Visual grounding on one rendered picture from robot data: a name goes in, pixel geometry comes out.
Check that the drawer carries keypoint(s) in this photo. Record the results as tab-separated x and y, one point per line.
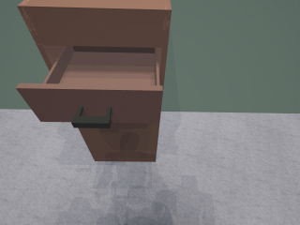
95	78

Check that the handle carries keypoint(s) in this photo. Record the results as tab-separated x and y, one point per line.
80	121

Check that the cabinet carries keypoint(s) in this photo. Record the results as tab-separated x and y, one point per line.
54	24

